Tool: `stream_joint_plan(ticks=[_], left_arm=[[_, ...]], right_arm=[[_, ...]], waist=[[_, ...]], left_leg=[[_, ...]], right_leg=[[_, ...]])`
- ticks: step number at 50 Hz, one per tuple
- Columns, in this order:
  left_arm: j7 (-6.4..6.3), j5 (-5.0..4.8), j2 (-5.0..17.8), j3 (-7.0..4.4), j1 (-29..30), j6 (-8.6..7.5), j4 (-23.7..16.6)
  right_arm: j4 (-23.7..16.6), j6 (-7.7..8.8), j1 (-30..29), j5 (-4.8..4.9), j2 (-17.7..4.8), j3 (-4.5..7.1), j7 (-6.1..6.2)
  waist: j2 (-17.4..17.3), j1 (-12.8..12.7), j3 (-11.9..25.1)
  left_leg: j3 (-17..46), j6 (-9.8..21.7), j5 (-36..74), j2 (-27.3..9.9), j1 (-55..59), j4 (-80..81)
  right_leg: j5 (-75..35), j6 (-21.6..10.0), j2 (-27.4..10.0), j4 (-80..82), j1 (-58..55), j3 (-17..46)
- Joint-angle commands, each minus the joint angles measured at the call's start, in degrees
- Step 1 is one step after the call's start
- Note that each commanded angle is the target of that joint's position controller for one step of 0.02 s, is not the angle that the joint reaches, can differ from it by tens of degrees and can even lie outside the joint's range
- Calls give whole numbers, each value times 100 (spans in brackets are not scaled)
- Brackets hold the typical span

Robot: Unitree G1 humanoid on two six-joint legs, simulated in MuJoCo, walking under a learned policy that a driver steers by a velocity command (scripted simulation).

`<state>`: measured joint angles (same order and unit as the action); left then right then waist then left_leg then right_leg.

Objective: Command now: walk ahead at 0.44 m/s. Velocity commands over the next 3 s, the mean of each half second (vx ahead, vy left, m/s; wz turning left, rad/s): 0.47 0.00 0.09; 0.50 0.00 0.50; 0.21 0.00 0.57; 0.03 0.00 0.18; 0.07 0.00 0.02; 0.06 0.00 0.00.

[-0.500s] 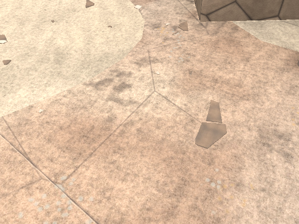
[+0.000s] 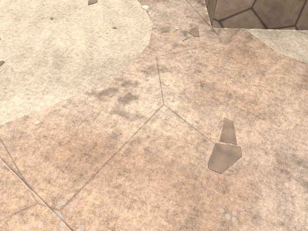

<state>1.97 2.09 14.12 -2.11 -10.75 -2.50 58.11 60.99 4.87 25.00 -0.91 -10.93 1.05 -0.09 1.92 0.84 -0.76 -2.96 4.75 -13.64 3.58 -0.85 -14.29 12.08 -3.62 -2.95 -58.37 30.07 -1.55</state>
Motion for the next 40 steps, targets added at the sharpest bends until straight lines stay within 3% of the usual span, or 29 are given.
stream_joint_plan(ticks=[1,5,8,10,12,13,14,15,16,17,18,19,21,24,29,34,36,38,39,40], left_arm=[[13,-6,199,-11,618,11,-446],[17,-71,31,90,1482,3,-830],[-19,-102,100,89,1594,-12,-982],[-87,-99,255,15,1125,-50,-912],[-180,-101,490,-136,-375,-129,-438],[-244,-7,730,-244,-1240,-170,-200],[-280,128,1281,-379,-1860,-179,-148],[-203,-12,1270,-401,-1557,-98,-178],[-182,-153,936,-339,-781,-93,-312],[-159,-171,511,-230,-310,-149,-421],[-159,-124,286,-167,-158,-217,-391],[-191,-117,121,-109,-234,-281,-297],[-221,-114,85,-82,-513,-396,-153],[-242,-115,296,-119,-811,-472,-84],[-285,-130,238,-63,-1202,-464,-36],[-404,-117,335,-54,-1741,-389,125],[-458,-100,442,-73,-1722,-341,127],[-516,-70,610,-129,-1581,-269,81],[-507,-48,695,-162,-1486,-219,19],[-465,-52,749,-186,-1382,-183,-62]], right_arm=[[-5,75,533,11,-661,75,41],[53,75,604,-4,-628,38,72],[119,87,595,-14,-713,55,93],[102,99,373,-13,-802,79,110],[65,49,168,-18,-906,117,122],[4,36,150,10,-861,99,101],[-160,26,524,87,-336,-1,49],[-92,-3,844,139,-408,79,13],[-225,-38,250,40,-716,157,41],[-333,-13,-164,18,-680,161,6],[-325,-36,-253,21,-543,162,-8],[-311,-111,-214,-66,-468,167,-34],[-287,-258,-78,-106,-290,161,-102],[-541,-379,-666,-84,-313,190,-158],[-984,-341,-1792,-22,-254,145,-233],[-1348,-316,-2600,-55,-191,67,-255],[-1361,-312,-2462,-76,-284,109,-239],[-1225,-323,-1896,-96,-443,195,-207],[-1087,-312,-1399,-103,-573,267,-196],[-888,-275,-724,-139,-750,373,-172]], waist=[[-608,62,-567],[-694,195,-746],[-742,134,-738],[-752,-155,-458],[-692,-776,328],[-512,-1096,786],[478,-937,1502],[850,-693,1779],[172,-431,737],[-88,-337,133],[-220,-143,-198],[-154,5,-291],[-40,134,-265],[-2,126,-417],[41,-95,-566],[107,-345,-582],[223,-208,-415],[443,97,-89],[495,311,191],[410,625,529]], left_leg=[[975,542,2189,-1445,300,652],[627,525,2896,-1303,81,680],[561,509,3616,-1467,271,588],[431,416,5071,-1533,515,-30],[279,271,5710,-1425,520,-1758],[186,208,4440,-1231,-345,-3087],[-91,68,1011,-561,-1836,-5173],[468,58,-1616,170,-3126,-6528],[702,153,-1013,-367,-3545,-6552],[669,168,-509,-584,-3418,-6201],[671,164,-297,-758,-3134,-5873],[702,117,-214,-863,-2819,-5610],[646,34,-111,-890,-2596,-5405],[531,-43,412,-984,-3253,-5062],[127,-142,1416,-870,-3672,-3618],[-489,29,1405,-593,-3540,-2345],[-673,227,929,-322,-3184,-2173],[-797,503,287,9,-2550,-2168],[-759,669,48,145,-2025,-2025],[-592,856,66,229,-1133,-1567]], right_leg=[[-307,165,-72,288,1204,-189],[-779,166,130,1694,751,-485],[-874,-66,266,2336,229,-570],[-641,-302,483,2510,-443,-588],[-563,-532,727,2919,-1942,-568],[-303,-710,208,3094,-3235,-25],[569,-1171,-1460,3291,-4572,2246],[1159,-1767,-2139,4311,-4844,4486],[1757,-1487,-1893,4519,-3932,3577],[1446,-1294,-1668,4783,-2996,2773],[806,-1060,-1419,4960,-2377,2143],[223,-874,-1217,5026,-1975,1620],[-441,-739,-1066,5112,-1763,1000],[-898,-606,-965,5268,-1950,358],[-2121,-286,-709,5177,-2370,-494],[-3466,-221,-922,4805,-3348,-913],[-4913,-177,-1027,4272,-3719,-1093],[-6250,-165,-1142,3316,-3898,-1226],[-6300,-207,-1190,2506,-3836,-1231],[-5594,-205,-1168,1368,-3438,-1256]])
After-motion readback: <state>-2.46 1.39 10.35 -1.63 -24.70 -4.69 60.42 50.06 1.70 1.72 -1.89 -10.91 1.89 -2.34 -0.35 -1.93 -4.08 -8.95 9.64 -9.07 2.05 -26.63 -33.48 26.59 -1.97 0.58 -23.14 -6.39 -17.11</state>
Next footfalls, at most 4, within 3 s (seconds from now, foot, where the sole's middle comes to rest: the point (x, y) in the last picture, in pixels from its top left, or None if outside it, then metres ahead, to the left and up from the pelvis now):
0.26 right None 0.32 -0.09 -0.78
0.82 left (133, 214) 0.59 0.08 -0.78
1.30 right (139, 156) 0.90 0.06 -0.78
1.72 left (113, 191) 0.70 0.18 -0.78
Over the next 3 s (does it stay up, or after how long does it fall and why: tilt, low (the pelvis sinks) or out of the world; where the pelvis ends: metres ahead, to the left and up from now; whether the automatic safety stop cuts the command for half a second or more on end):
stays up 0.79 0.13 -0.01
